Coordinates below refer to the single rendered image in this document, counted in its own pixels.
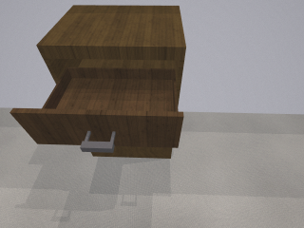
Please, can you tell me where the handle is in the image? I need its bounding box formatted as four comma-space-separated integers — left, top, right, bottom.
80, 130, 116, 153

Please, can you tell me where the cabinet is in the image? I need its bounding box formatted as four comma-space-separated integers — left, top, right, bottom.
36, 5, 186, 159

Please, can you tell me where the drawer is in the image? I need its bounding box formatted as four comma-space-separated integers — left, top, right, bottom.
10, 66, 184, 148

